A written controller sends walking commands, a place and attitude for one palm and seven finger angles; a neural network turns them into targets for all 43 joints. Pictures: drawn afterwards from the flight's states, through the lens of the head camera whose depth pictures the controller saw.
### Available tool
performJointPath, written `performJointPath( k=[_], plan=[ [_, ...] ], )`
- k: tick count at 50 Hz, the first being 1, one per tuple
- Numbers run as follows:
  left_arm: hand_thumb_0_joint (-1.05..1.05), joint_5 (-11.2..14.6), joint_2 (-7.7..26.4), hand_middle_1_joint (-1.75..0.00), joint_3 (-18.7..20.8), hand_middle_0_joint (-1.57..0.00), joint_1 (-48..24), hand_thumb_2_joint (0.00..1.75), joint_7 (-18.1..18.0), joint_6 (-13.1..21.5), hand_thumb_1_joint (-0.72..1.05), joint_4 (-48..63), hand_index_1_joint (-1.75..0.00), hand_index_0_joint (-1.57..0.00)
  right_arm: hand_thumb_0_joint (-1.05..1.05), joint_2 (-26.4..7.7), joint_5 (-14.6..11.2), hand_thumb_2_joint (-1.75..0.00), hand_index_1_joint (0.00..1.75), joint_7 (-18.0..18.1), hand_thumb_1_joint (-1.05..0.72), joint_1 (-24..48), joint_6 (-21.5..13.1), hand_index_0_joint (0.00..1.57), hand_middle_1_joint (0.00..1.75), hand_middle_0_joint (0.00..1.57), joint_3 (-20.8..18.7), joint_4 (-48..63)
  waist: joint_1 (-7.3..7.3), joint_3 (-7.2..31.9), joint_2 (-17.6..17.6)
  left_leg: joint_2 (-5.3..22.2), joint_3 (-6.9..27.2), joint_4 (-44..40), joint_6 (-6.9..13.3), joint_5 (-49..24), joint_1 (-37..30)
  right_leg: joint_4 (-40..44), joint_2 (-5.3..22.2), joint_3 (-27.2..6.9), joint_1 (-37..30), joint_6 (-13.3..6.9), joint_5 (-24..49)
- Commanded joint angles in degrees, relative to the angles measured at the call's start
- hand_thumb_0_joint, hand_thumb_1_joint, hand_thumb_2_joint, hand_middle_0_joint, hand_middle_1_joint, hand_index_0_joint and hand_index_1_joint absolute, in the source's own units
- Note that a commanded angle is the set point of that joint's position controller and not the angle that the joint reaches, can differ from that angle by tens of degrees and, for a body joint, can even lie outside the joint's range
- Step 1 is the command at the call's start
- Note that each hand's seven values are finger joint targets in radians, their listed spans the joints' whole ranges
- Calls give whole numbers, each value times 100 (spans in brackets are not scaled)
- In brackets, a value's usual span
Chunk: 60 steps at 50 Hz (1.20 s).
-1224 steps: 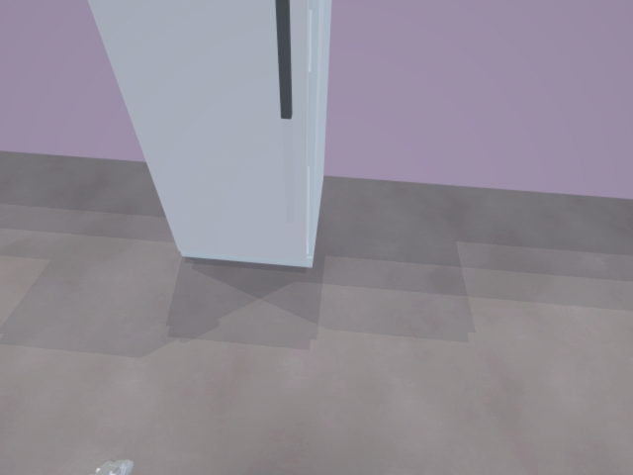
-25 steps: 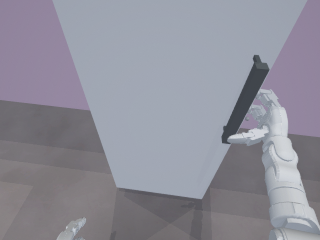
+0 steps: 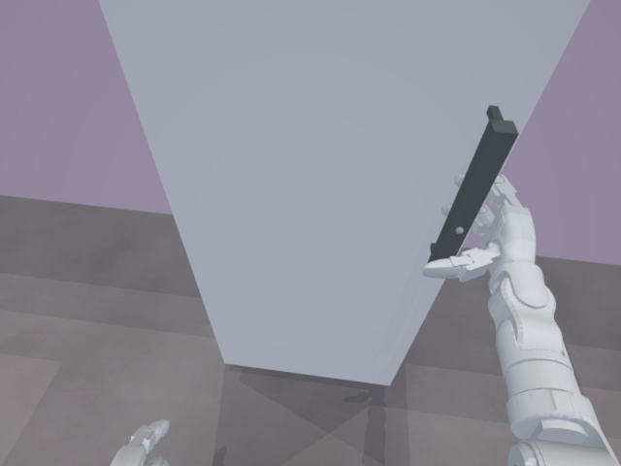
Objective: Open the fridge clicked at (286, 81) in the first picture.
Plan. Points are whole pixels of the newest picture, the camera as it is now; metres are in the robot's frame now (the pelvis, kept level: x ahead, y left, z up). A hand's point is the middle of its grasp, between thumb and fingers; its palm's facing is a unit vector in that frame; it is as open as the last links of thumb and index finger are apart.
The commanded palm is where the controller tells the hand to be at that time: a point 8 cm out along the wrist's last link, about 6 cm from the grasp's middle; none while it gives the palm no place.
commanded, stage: slide the fingers in behind the handle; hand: right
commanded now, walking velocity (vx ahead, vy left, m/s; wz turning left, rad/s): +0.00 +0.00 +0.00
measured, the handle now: (460, 202) +0.46 -0.16 +0.12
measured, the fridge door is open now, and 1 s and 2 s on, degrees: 0 0 3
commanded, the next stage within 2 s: grip the handle and tug to test in 0.34 s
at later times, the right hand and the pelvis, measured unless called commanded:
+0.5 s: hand (465, 232) +0.39 -0.15 +0.12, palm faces +0.04 +1.00 +0.01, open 14.2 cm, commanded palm +0.36 -0.20 +0.12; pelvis +0.00 +0.00 +0.00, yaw +0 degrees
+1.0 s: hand (464, 230) +0.40 -0.15 +0.12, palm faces +0.06 +1.00 +0.00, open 8.1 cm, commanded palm +0.36 -0.19 +0.12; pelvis +0.01 +0.00 +0.00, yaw +0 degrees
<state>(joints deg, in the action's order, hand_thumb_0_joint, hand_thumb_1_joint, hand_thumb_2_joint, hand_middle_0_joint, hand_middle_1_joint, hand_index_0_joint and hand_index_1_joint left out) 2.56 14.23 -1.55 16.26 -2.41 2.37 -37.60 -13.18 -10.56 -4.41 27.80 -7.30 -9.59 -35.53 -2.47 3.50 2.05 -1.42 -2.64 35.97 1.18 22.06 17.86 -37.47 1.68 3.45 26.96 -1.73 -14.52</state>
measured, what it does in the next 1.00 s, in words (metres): stands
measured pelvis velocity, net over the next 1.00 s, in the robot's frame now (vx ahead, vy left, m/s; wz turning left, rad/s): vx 0.01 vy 0.00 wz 0.00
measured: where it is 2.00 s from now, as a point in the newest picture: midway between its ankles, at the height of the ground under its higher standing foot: outside the picture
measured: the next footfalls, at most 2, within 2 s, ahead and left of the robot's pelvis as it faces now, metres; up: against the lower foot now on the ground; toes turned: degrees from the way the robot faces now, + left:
none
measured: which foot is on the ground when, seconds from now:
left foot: down 0.00-1.00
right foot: down 0.00-1.00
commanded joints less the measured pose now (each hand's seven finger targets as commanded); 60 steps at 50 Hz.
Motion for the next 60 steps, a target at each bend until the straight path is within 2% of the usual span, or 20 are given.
performJointPath(
  k=[1,4,9,11,12,13,16,17,22,35,36,39,41,45,46,52,54,55,56,60],
  plan=[
    [0,0,795,-30,283,-20,-147,90,-49,203,90,734,-30,-20,0,-1185,-61,-30,120,24,50,2228,-451,30,120,30,-459,1258,74,1582,-348,-78,137,-607,-53,-1908,329,302,-77,-375,-1645,-91,1031],
    [0,30,760,-30,298,-20,-204,90,-25,206,90,787,-30,-20,0,-944,-46,-30,120,-43,50,2171,-469,30,120,30,-236,1470,54,1580,-23,-84,125,-570,-44,-2034,437,289,-72,-351,-1802,-68,1159],
    [0,47,785,-30,306,-20,-193,90,-27,217,90,767,-30,-20,0,-756,-108,-30,120,-97,50,2233,-391,30,120,30,-60,1416,-33,1351,-218,-104,101,-652,-56,-1778,584,330,-63,-398,-1736,-83,928],
    [0,32,826,-30,318,-20,-149,90,-45,212,90,742,-30,-20,0,-964,-112,-30,120,-60,50,2180,-379,30,120,30,-234,1392,-8,1371,-380,-106,106,-682,-64,-1718,520,334,-49,-400,-1711,-99,913],
    [0,44,814,-30,321,-20,-197,90,-49,208,90,757,-30,-20,0,-1009,-92,-30,120,-46,50,2194,-394,30,120,30,-268,1493,21,1436,-262,-89,124,-661,-53,-1782,496,355,-51,-395,-1756,-92,968],
    [0,37,784,-30,313,-20,-208,90,-35,225,90,782,-30,-20,0,-799,-82,-30,120,-47,50,2162,-384,30,120,30,-106,1552,35,1513,-136,-90,105,-633,-44,-1800,506,355,-65,-397,-1833,-79,1011],
    [0,32,791,-30,321,-20,-168,90,-11,248,90,770,-30,-20,0,-719,-56,-30,120,-26,50,2119,-422,30,120,30,-3,1649,7,1541,-191,-108,53,-616,-32,-1764,520,339,-33,-434,-1922,-72,1102],
    [0,36,777,-30,327,-20,-208,90,-3,256,90,777,-30,-20,0,-669,-43,-30,120,-13,50,2096,-411,30,120,30,23,1652,32,1542,16,-105,65,-600,-24,-1769,592,333,-34,-430,-1973,-62,1112],
    [0,21,799,-30,329,-20,-205,90,-7,265,90,761,-30,-20,0,-788,-3,-30,120,51,50,2140,-436,30,120,30,-63,1645,26,1497,-195,-102,72,-634,-30,-1705,550,372,-35,-440,-1897,-72,1015],
    [0,12,758,-30,336,-20,-275,90,18,318,90,795,-30,-20,0,-550,7,-56,129,60,-11,1914,-431,36,129,36,112,2047,66,1638,-8,-116,46,-595,-12,-1992,506,367,-6,-433,-2195,-43,1409],
    [0,7,778,-30,340,-20,-231,90,23,317,90,810,-30,-20,0,-613,4,-58,129,63,-15,1711,-422,37,129,37,66,2033,80,1620,-228,-123,32,-608,-20,-2016,402,350,-5,-435,-2111,-61,1442],
    [0,18,754,-30,330,-20,-279,90,29,309,90,798,-30,-20,0,-466,0,-64,131,41,-29,1877,-379,38,131,38,201,2089,38,1537,-10,-112,41,-600,-18,-2060,499,355,-11,-427,-2147,-47,1450],
    [0,4,789,-30,338,-20,-251,90,23,290,90,814,-30,-20,0,-665,9,-68,133,52,-39,1637,-361,40,133,40,41,2092,89,1558,-186,-113,60,-623,-23,-2146,353,349,-15,-407,-2082,-68,1519],
    [0,18,755,-30,331,-20,-271,90,18,272,90,783,-30,-20,0,-450,28,-76,135,41,-57,1877,-292,42,135,42,229,2098,12,1506,43,-105,31,-614,-15,-2062,539,361,-3,-439,-2209,-33,1492],
    [0,7,772,-30,336,-20,-230,90,19,267,90,791,-30,-20,0,-450,19,-78,136,48,-62,1843,-278,42,136,42,248,2081,-4,1515,-179,-112,31,-642,-32,-2064,468,346,-7,-437,-2149,-62,1483],
    [0,1,747,-30,364,-20,-261,90,46,278,90,825,-30,-20,0,-297,37,-90,140,47,-90,1592,-243,45,140,45,341,2266,68,1753,17,-96,14,-566,-16,-2320,426,309,1,-449,-2359,-42,1863],
    [0,-3,767,-30,363,-20,-240,90,38,258,90,802,-30,-20,0,-446,45,-90,140,54,-90,1620,-229,45,140,45,232,2285,70,1757,-81,-105,18,-558,-14,-2368,381,315,-2,-455,-2321,-32,1864],
    [0,2,752,-30,348,-20,-268,90,40,254,90,819,-30,-20,0,-312,37,-90,140,38,-90,1676,-215,45,140,45,359,2311,22,1637,-106,-102,11,-580,-25,-2362,417,319,-10,-442,-2285,-46,1822],
    [0,-12,790,-30,364,-20,-226,90,28,240,90,807,-30,-20,0,-526,24,-90,140,62,-90,1617,-214,45,140,45,172,2238,34,1633,-406,-104,40,-618,-42,-2420,290,303,-20,-422,-2156,-82,1778],
    [0,-2,737,-30,338,-20,-291,90,27,227,90,816,-30,-20,0,-340,24,-90,140,26,-90,1707,-179,45,140,45,313,2317,45,1576,-52,-91,31,-600,-26,-2425,384,322,-31,-413,-2254,-53,1790]
  ],
)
